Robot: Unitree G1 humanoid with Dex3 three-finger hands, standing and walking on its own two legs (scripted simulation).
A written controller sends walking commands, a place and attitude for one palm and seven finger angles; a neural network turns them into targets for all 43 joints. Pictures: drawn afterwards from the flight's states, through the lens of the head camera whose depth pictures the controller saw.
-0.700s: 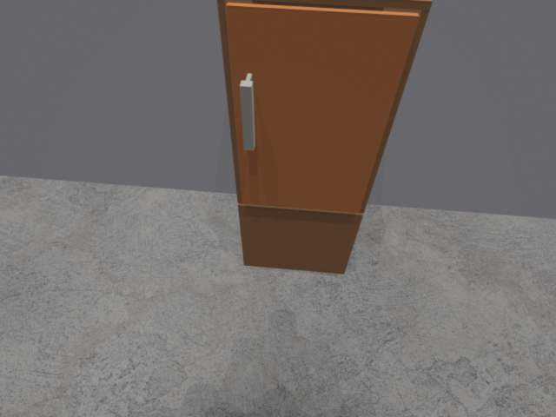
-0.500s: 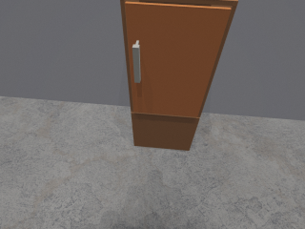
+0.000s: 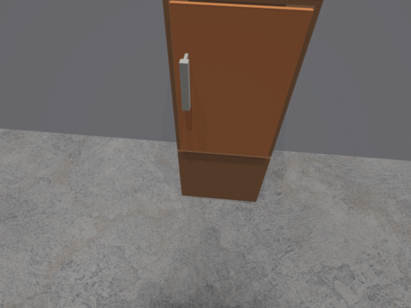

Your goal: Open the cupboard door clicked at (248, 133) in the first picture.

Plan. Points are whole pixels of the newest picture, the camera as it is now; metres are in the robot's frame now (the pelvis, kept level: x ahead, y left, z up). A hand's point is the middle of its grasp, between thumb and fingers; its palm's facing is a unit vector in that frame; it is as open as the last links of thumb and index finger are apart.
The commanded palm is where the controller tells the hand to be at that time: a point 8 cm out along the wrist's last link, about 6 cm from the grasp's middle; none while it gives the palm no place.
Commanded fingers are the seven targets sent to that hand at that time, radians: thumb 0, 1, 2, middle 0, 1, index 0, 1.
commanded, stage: look at it before walking up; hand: left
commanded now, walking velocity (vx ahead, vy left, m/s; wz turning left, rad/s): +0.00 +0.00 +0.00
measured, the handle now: (186, 82) +0.77 +0.11 +0.01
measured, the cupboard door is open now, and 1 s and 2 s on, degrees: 0 0 0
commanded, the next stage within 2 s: take the last steps up to it in 0.14 s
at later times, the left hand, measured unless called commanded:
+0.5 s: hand out of the picture -0.02 +0.16 -0.18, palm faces +0.04 -0.98 -0.17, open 7.4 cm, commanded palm none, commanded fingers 0.00 0.90 0.90 -0.20 -0.30 -0.20 -0.30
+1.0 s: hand (149, 288) +0.20 +0.15 -0.19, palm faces +0.03 -0.96 -0.26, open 7.3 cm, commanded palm none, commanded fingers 0.00 0.90 0.90 -0.20 -0.30 -0.20 -0.30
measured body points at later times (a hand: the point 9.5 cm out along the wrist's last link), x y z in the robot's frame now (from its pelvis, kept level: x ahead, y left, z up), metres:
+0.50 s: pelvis +0.02 -0.01 -0.01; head +0.02 +0.00 +0.44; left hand -0.02 +0.21 -0.17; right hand +0.00 -0.22 -0.17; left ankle +0.03 +0.12 -0.74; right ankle -0.05 -0.11 -0.74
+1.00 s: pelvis +0.13 -0.06 -0.03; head +0.16 -0.07 +0.42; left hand +0.20 +0.20 -0.17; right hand +0.03 -0.26 -0.19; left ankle +0.03 +0.10 -0.73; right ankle +0.20 -0.16 -0.75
